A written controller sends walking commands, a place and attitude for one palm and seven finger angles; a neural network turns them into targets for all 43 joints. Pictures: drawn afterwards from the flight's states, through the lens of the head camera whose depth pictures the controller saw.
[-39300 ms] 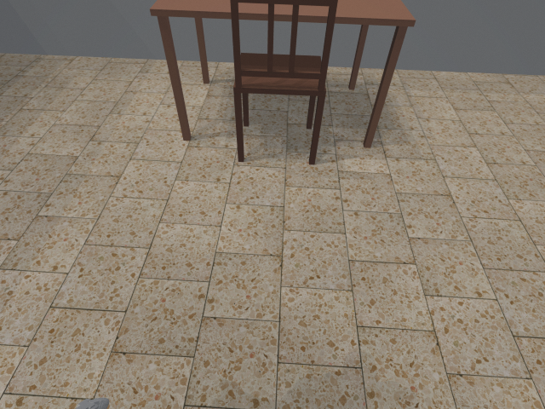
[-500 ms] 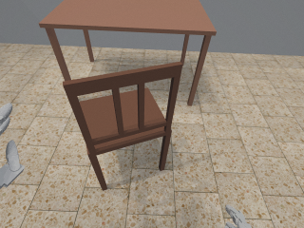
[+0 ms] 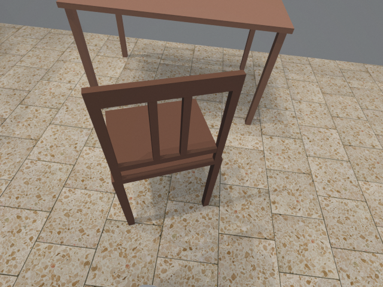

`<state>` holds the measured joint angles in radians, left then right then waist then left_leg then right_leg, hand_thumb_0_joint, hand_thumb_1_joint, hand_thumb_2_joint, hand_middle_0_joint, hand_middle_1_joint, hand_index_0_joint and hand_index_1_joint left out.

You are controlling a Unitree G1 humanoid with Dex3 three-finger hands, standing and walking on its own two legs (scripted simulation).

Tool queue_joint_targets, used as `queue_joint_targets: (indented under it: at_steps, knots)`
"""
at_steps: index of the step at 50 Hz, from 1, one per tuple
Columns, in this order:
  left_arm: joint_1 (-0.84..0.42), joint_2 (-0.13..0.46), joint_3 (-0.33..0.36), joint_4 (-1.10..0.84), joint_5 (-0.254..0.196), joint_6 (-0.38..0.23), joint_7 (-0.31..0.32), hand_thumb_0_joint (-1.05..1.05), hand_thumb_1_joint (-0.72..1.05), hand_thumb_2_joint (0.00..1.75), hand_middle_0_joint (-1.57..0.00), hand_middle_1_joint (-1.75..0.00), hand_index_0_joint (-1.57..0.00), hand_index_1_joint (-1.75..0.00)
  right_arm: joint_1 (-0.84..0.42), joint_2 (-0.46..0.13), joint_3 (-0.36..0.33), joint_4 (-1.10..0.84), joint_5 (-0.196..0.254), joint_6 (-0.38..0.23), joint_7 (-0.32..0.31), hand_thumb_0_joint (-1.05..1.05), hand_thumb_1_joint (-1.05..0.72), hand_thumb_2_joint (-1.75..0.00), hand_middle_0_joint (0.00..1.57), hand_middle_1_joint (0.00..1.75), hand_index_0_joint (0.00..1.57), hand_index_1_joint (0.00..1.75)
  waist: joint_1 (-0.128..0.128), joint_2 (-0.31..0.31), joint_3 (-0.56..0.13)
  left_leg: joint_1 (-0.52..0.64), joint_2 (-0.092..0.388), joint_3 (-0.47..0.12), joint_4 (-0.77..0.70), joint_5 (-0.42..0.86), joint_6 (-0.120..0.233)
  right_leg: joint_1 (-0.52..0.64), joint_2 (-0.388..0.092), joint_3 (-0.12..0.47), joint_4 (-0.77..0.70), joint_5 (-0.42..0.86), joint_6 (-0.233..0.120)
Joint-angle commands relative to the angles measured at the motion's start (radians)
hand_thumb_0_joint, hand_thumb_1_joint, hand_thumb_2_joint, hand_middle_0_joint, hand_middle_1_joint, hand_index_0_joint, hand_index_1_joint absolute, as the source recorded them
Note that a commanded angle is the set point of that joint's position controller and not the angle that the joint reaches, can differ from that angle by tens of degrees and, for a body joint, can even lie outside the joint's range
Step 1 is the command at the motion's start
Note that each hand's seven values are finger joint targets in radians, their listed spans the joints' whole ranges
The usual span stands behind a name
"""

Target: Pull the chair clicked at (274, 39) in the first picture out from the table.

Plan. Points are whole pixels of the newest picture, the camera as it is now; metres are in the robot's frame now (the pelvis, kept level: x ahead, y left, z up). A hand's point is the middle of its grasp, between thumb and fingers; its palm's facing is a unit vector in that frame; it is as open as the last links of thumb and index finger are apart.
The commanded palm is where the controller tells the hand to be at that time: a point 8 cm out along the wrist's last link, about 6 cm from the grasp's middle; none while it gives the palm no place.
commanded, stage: let the arm hang, fingers relaxed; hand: left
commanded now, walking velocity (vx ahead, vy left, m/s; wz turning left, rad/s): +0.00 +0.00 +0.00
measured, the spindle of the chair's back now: (154, 133) +0.55 +0.15 -0.08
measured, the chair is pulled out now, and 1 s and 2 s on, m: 0.59 0.59 0.59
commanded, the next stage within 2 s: look to check the result in 0.72 s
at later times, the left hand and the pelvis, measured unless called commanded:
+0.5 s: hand out of the picture +0.00 +0.13 -0.17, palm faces +0.04 -0.99 -0.14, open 7.4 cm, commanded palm none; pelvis +0.01 -0.02 +0.00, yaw -1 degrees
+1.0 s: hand out of the picture +0.01 +0.14 -0.17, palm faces +0.06 -0.99 -0.15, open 7.4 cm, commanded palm none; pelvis +0.02 -0.02 +0.00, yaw +0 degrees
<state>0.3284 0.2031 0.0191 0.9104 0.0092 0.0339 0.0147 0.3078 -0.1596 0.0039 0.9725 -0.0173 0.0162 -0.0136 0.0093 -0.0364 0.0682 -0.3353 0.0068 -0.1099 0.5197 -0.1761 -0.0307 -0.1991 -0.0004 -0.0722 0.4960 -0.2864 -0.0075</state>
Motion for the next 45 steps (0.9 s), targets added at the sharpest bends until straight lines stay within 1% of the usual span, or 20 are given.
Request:
queue_joint_targets:
  at_steps: [1, 4, 5, 8, 11, 14, 15, 19, 21, 24, 25, 27, 29, 30, 34, 36, 39, 41, 44, 45]
  knots:
    - [0.067, 0.085, 0.006, 0.016, 0.002, -0.028, 0.005, 0.00, 0.90, 0.90, -0.20, -0.30, -0.20, -0.30, 0.042, -0.115, -0.032, -0.027, 0.003, -0.027, -0.019, 0.00, -0.90, -0.90, 0.20, 0.30, 0.20, 0.30, -0.005, 0.107, -0.054, 0.062, 0.061, -0.076, -0.119, 0.005, 0.084, 0.009, -0.072, 0.090, -0.111, 0.087, -0.054]
    - [0.090, 0.074, -0.003, 0.062, -0.001, -0.029, 0.008, 0.00, 0.90, 0.90, -0.20, -0.30, -0.20, -0.30, 0.077, -0.106, -0.030, 0.007, 0.005, -0.025, -0.020, 0.00, -0.90, -0.90, 0.20, 0.30, 0.20, 0.30, -0.010, 0.090, -0.053, 0.080, 0.057, -0.067, -0.116, -0.022, 0.083, -0.006, -0.078, 0.093, -0.123, 0.055, -0.058]
    - [0.094, 0.072, -0.005, 0.077, -0.002, -0.028, 0.008, 0.00, 0.90, 0.90, -0.20, -0.30, -0.20, -0.30, 0.076, -0.101, -0.030, 0.018, 0.006, -0.022, -0.021, 0.00, -0.90, -0.90, 0.20, 0.30, 0.20, 0.30, -0.008, 0.086, -0.024, 0.069, 0.054, -0.062, -0.117, -0.028, 0.084, -0.016, -0.074, 0.094, -0.129, 0.050, -0.061]
    - [0.114, 0.062, -0.011, 0.107, -0.003, -0.028, 0.012, 0.00, 0.90, 0.90, -0.20, -0.30, -0.20, -0.30, 0.097, -0.091, -0.028, 0.043, 0.005, -0.020, -0.021, 0.00, -0.90, -0.90, 0.20, 0.30, 0.20, 0.30, -0.010, 0.052, -0.008, 0.069, 0.049, -0.051, -0.112, -0.054, 0.080, -0.037, -0.081, 0.098, -0.137, 0.013, -0.064]
    - [0.121, 0.053, -0.015, 0.127, -0.004, -0.029, 0.016, 0.00, 0.90, 0.90, -0.20, -0.30, -0.20, -0.30, 0.105, -0.081, -0.025, 0.064, 0.006, -0.020, -0.022, 0.00, -0.90, -0.90, 0.20, 0.30, 0.20, 0.30, -0.010, 0.015, 0.026, 0.066, 0.046, -0.043, -0.106, -0.038, 0.081, -0.057, -0.082, 0.100, -0.142, 0.010, -0.067]
    - [0.124, 0.041, -0.013, 0.134, -0.004, -0.030, 0.019, 0.00, 0.90, 0.90, -0.20, -0.30, -0.20, -0.30, 0.119, -0.068, -0.024, 0.078, 0.005, -0.020, -0.024, 0.00, -0.90, -0.90, 0.20, 0.30, 0.20, 0.30, -0.014, 0.010, 0.030, 0.071, 0.043, -0.035, -0.099, -0.037, 0.079, -0.066, -0.084, 0.105, -0.145, -0.004, -0.068]
    - [0.128, 0.041, -0.015, 0.138, -0.004, -0.029, 0.019, 0.00, 0.90, 0.90, -0.20, -0.30, -0.20, -0.30, 0.111, -0.064, -0.023, 0.082, 0.006, -0.018, -0.024, 0.00, -0.90, -0.90, 0.20, 0.30, 0.20, 0.30, -0.009, 0.018, 0.058, 0.064, 0.043, -0.031, -0.103, -0.047, 0.081, -0.081, -0.082, 0.100, -0.153, -0.014, -0.069]
    - [0.127, 0.024, -0.010, 0.136, -0.004, -0.033, 0.023, 0.00, 0.90, 0.90, -0.20, -0.30, -0.20, -0.30, 0.112, -0.047, -0.022, 0.089, 0.005, -0.023, -0.027, 0.00, -0.90, -0.90, 0.20, 0.30, 0.20, 0.30, -0.011, 0.042, 0.035, 0.074, 0.047, -0.030, -0.100, -0.005, 0.080, -0.060, -0.081, 0.108, -0.136, 0.035, -0.067]
    - [0.127, 0.019, -0.010, 0.136, -0.002, -0.032, 0.023, 0.00, 0.90, 0.90, -0.20, -0.30, -0.20, -0.30, 0.107, -0.041, -0.023, 0.090, 0.004, -0.020, -0.027, 0.00, -0.90, -0.90, 0.20, 0.30, 0.20, 0.30, -0.009, 0.016, 0.075, 0.056, 0.043, -0.020, -0.092, -0.014, 0.078, -0.076, -0.083, 0.110, -0.151, 0.026, -0.069]
    - [0.111, 0.016, -0.005, 0.126, -0.003, -0.035, 0.024, 0.00, 0.90, 0.90, -0.20, -0.30, -0.20, -0.30, 0.117, -0.031, -0.022, 0.095, 0.004, -0.022, -0.027, 0.00, -0.90, -0.90, 0.20, 0.30, 0.20, 0.30, -0.012, 0.019, 0.048, 0.070, 0.039, -0.014, -0.077, 0.020, 0.073, -0.057, -0.088, 0.109, -0.148, 0.049, -0.072]
    - [0.109, 0.012, -0.005, 0.126, -0.003, -0.033, 0.024, 0.00, 0.90, 0.90, -0.20, -0.30, -0.20, -0.30, 0.110, -0.027, -0.022, 0.097, 0.004, -0.021, -0.030, 0.00, -0.90, -0.90, 0.20, 0.30, 0.20, 0.30, -0.009, 0.034, 0.076, 0.067, 0.039, -0.015, -0.082, 0.012, 0.075, -0.071, -0.081, 0.103, -0.152, 0.044, -0.073]
    - [0.104, 0.014, -0.003, 0.123, -0.005, -0.033, 0.024, 0.00, 0.90, 0.90, -0.20, -0.30, -0.20, -0.30, 0.113, -0.025, -0.020, 0.097, 0.003, -0.023, -0.030, 0.00, -0.90, -0.90, 0.20, 0.30, 0.20, 0.30, -0.008, 0.060, 0.060, 0.061, 0.042, -0.017, -0.079, 0.033, 0.074, -0.049, -0.084, 0.105, -0.143, 0.070, -0.073]
    - [0.103, 0.009, -0.001, 0.125, -0.005, -0.034, 0.023, 0.00, 0.90, 0.90, -0.20, -0.30, -0.20, -0.30, 0.113, -0.021, -0.021, 0.095, 0.003, -0.024, -0.032, 0.00, -0.90, -0.90, 0.20, 0.30, 0.20, 0.30, -0.009, 0.050, 0.044, 0.068, 0.040, -0.014, -0.073, 0.043, 0.073, -0.035, -0.085, 0.109, -0.143, 0.091, -0.073]
    - [0.105, 0.007, -0.002, 0.125, -0.005, -0.033, 0.023, 0.00, 0.90, 0.90, -0.20, -0.30, -0.20, -0.30, 0.110, -0.020, -0.021, 0.095, 0.004, -0.022, -0.034, 0.00, -0.90, -0.90, 0.20, 0.30, 0.20, 0.30, -0.006, 0.049, 0.068, 0.064, 0.041, -0.010, -0.073, 0.038, 0.075, -0.042, -0.082, 0.104, -0.152, 0.093, -0.074]
    - [0.092, 0.009, 0.000, 0.114, -0.006, -0.035, 0.023, 0.00, 0.90, 0.90, -0.20, -0.30, -0.20, -0.30, 0.117, -0.023, -0.023, 0.092, 0.004, -0.023, -0.034, 0.00, -0.90, -0.90, 0.20, 0.30, 0.20, 0.30, -0.011, 0.034, 0.028, 0.077, 0.041, -0.005, -0.056, 0.067, 0.069, -0.015, -0.090, 0.103, -0.144, 0.135, -0.074]
    - [0.091, 0.007, 0.001, 0.110, -0.006, -0.033, 0.023, 0.00, 0.90, 0.90, -0.20, -0.30, -0.20, -0.30, 0.114, -0.024, -0.023, 0.091, 0.003, -0.023, -0.036, 0.00, -0.90, -0.90, 0.20, 0.30, 0.20, 0.30, -0.010, 0.061, 0.053, 0.072, 0.045, -0.011, -0.066, 0.069, 0.072, -0.026, -0.086, 0.099, -0.142, 0.134, -0.074]
    - [0.089, 0.009, 0.002, 0.108, -0.007, -0.034, 0.022, 0.00, 0.90, 0.90, -0.20, -0.30, -0.20, -0.30, 0.118, -0.031, -0.024, 0.089, 0.005, -0.026, -0.036, 0.00, -0.90, -0.90, 0.20, 0.30, 0.20, 0.30, -0.011, 0.052, 0.011, 0.088, 0.048, -0.018, -0.065, 0.088, 0.073, 0.002, -0.083, 0.098, -0.133, 0.152, -0.073]
    - [0.088, 0.006, 0.003, 0.107, -0.006, -0.033, 0.022, 0.00, 0.90, 0.90, -0.20, -0.30, -0.20, -0.30, 0.113, -0.032, -0.024, 0.091, 0.004, -0.025, -0.038, 0.00, -0.90, -0.90, 0.20, 0.30, 0.20, 0.30, -0.010, 0.052, 0.036, 0.076, 0.051, -0.019, -0.071, 0.093, 0.076, -0.003, -0.081, 0.092, -0.134, 0.158, -0.071]
    - [0.089, 0.009, 0.004, 0.107, -0.006, -0.034, 0.022, 0.00, 0.90, 0.90, -0.20, -0.30, -0.20, -0.30, 0.113, -0.034, -0.024, 0.089, 0.005, -0.026, -0.037, 0.00, -0.90, -0.90, 0.20, 0.30, 0.20, 0.30, -0.010, 0.042, 0.016, 0.085, 0.051, -0.026, -0.076, 0.082, 0.076, 0.005, -0.080, 0.091, -0.133, 0.140, -0.070]
    - [0.090, 0.005, 0.003, 0.109, -0.006, -0.033, 0.021, 0.00, 0.90, 0.90, -0.20, -0.30, -0.20, -0.30, 0.106, -0.033, -0.024, 0.090, 0.005, -0.025, -0.038, 0.00, -0.90, -0.90, 0.20, 0.30, 0.20, 0.30, -0.006, 0.048, 0.045, 0.076, 0.050, -0.024, -0.079, 0.070, 0.078, -0.008, -0.076, 0.089, -0.143, 0.131, -0.071]
